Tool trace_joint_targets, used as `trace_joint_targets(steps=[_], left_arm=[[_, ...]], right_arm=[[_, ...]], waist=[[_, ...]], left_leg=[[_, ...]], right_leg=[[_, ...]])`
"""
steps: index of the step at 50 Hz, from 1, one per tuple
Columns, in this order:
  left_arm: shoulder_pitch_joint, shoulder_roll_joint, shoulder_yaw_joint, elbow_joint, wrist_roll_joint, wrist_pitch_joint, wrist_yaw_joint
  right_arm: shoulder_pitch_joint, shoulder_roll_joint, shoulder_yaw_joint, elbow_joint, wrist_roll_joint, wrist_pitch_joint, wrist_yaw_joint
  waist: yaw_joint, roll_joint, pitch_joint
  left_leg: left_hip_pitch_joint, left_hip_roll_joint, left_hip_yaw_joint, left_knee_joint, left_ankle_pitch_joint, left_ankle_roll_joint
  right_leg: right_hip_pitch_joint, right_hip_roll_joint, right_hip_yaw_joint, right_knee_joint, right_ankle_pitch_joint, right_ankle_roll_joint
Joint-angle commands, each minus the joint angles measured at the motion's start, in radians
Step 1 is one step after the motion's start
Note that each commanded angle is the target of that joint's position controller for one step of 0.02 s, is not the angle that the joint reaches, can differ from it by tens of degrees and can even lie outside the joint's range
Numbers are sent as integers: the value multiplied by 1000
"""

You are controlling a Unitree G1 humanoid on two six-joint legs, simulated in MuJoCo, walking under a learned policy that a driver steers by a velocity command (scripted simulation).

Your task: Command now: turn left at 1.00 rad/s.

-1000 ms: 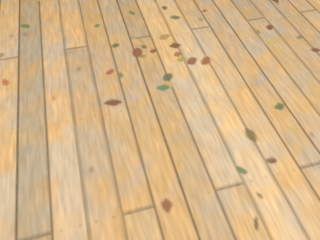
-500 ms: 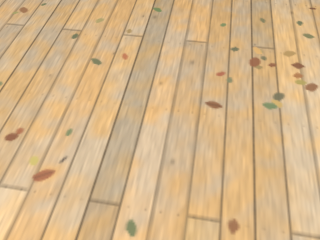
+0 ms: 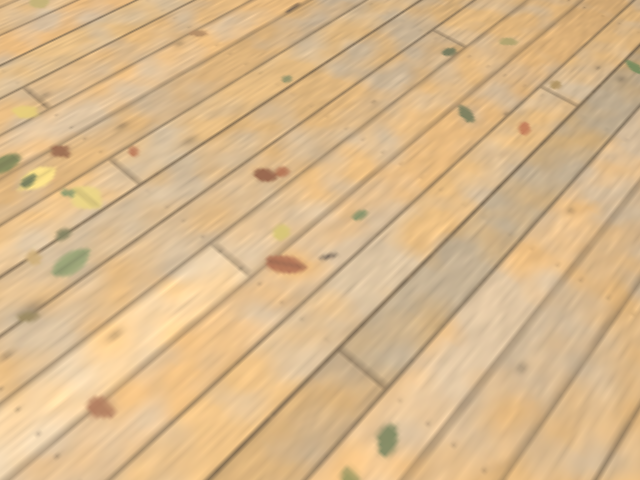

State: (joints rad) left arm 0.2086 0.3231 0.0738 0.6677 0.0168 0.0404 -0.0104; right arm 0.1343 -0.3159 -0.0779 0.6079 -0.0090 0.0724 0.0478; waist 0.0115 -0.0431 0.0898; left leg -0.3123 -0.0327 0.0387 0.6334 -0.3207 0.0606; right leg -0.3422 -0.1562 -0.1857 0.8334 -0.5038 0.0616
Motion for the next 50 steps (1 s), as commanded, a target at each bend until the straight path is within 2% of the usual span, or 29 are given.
trace_joint_targets(steps=[1,2,3,4,5,7,11,15,19,21,22,23,24,25,26,27,28,29,31,34,38,42,44,47,48,49,50], left_arm=[[-87,68,7,-138,14,5,13],[-73,75,10,-117,2,-3,15],[-71,89,15,-110,6,-8,18],[-37,101,18,-85,16,-7,18],[-20,101,18,-73,19,-3,17],[-23,85,10,-68,13,2,15],[-78,76,1,-79,9,4,22],[-114,83,-5,-85,1,-9,27],[-99,91,-10,-82,-12,-24,36],[-44,96,-8,-68,-13,-31,49],[-8,118,-2,-58,-7,-38,61],[-20,189,10,-69,2,-38,72],[-76,237,15,-96,6,-29,63],[-63,177,5,-86,4,-22,55],[-95,120,-11,-90,-1,-19,50],[-125,98,-18,-97,0,-18,48],[-140,96,-20,-99,2,-18,55],[-103,97,-19,-92,10,-20,54],[-31,127,-4,-71,9,-28,45],[58,155,15,-36,11,-53,39],[140,148,24,11,15,-92,27],[167,138,23,53,19,-120,14],[179,138,22,76,23,-125,12],[216,155,22,121,21,-113,12],[218,168,22,134,15,-108,9],[199,172,17,144,2,-104,6],[194,154,4,144,-7,-107,-2]], right_arm=[[186,-256,-79,-28,4,-21,-32],[101,-213,-64,-36,1,-15,-41],[39,-186,-53,-47,7,-13,-48],[12,-167,-45,-56,7,-12,-49],[22,-167,-43,-52,7,-13,-45],[59,-184,-48,-36,5,-20,-37],[110,-206,-56,-19,-4,-20,-34],[120,-221,-62,-10,-11,-20,-30],[87,-221,-65,-7,-10,-21,-24],[42,-207,-60,-11,-1,-25,-26],[33,-180,-52,-14,11,-29,-29],[122,-85,-31,-8,13,-35,-33],[139,-134,-40,-10,-12,-31,-41],[110,-207,-59,-4,-37,-26,-37],[111,-202,-63,12,-32,-22,-25],[132,-181,-59,30,-23,-15,-13],[154,-170,-57,42,-14,-9,0],[161,-167,-52,45,-10,-6,12],[83,-170,-45,18,-15,-5,34],[-22,-150,-34,-8,-22,-7,55],[-86,-100,-17,-22,-24,-23,62],[-121,-65,4,-26,-26,-49,64],[-161,-59,17,-35,-30,-60,66],[-190,-64,30,-40,-39,-73,63],[-145,-70,29,-27,-41,-77,55],[-10,-78,22,15,-45,-87,42],[220,-115,0,101,-50,-98,22]], waist=[[-100,209,-174],[-58,176,-111],[-31,189,-93],[-18,194,-108],[-14,172,-130],[-22,138,-146],[-53,158,-132],[-58,160,-135],[-36,179,-139],[11,181,-130],[32,131,-134],[-19,-86,-181],[-23,-174,-152],[-24,-104,-120],[-34,-76,-89],[-43,-68,-71],[-53,-95,-80],[-36,-119,-112],[11,-154,-100],[55,-115,-60],[70,-67,-33],[54,-66,7],[55,-75,28],[52,-75,49],[24,-74,38],[-62,-36,-11],[-174,62,-152]], left_leg=[[337,339,-494,-262,566,228],[264,264,-415,-279,470,189],[222,206,-379,-285,433,155],[197,172,-353,-277,481,148],[190,162,-353,-269,509,146],[194,152,-384,-262,493,148],[208,144,-500,-260,359,163],[189,132,-599,-235,381,161],[138,99,-675,-204,468,128],[56,53,-687,-183,389,68],[-32,1,-641,-127,247,15],[-147,-110,-459,82,-165,-47],[-261,-210,-250,258,-284,-69],[-249,-104,-225,381,-223,-80],[-237,-76,-209,440,-162,-83],[-227,-65,-188,505,-113,-91],[-232,-56,-159,561,-78,-101],[-258,-37,-134,569,-39,-100],[-348,2,-92,543,-7,-100],[-452,44,-69,498,22,-102],[-493,70,-79,422,70,-82],[-437,78,-80,262,100,-49],[-351,84,-37,157,75,-24],[-194,64,40,25,-15,30],[-107,33,68,-5,-33,50],[90,-10,83,-75,-5,68],[413,-57,76,-105,4,80]], right_leg=[[-376,70,197,345,-102,25],[-352,54,213,306,12,15],[-326,56,212,272,79,13],[-285,72,205,276,119,14],[-261,88,206,274,132,14],[-253,107,215,221,137,11],[-270,146,247,93,133,2],[-210,192,278,-8,131,-23],[-55,235,294,-155,129,-46],[113,236,297,-350,199,-51],[245,168,333,-500,267,-63],[388,-90,544,-587,199,-120],[304,-240,769,-635,186,-224],[243,-235,683,-603,286,-261],[200,-174,559,-580,350,-254],[176,-114,446,-567,407,-238],[187,-80,372,-554,460,-230],[233,-66,334,-578,328,-217],[305,-90,350,-655,19,-195],[382,-138,343,-709,-129,-177],[405,-176,288,-736,-113,-182],[347,-193,196,-767,-47,-192],[290,-187,126,-783,-5,-184],[239,-194,55,-772,129,-195],[225,-201,34,-717,318,-204],[164,-173,-24,-535,610,-206],[46,-99,-74,-229,807,-200]])
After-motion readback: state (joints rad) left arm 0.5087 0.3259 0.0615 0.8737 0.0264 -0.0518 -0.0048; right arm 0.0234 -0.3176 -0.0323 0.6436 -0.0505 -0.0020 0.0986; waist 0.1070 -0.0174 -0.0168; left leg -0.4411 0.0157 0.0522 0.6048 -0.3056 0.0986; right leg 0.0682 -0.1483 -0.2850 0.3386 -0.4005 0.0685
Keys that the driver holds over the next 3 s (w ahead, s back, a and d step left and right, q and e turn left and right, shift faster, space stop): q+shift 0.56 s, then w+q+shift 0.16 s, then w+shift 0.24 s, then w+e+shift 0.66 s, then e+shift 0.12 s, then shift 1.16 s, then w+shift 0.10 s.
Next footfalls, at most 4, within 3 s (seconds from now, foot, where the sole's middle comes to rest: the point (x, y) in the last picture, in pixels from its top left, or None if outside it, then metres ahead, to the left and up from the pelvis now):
0.44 right None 0.15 -0.07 -0.76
1.00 left None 0.08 0.28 -0.76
1.46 right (55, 466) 0.44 0.52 -0.76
1.84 left None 0.70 0.82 -0.76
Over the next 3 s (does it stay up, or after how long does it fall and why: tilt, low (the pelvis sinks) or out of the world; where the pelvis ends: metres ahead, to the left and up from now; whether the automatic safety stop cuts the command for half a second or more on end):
stays up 0.67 0.71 0.02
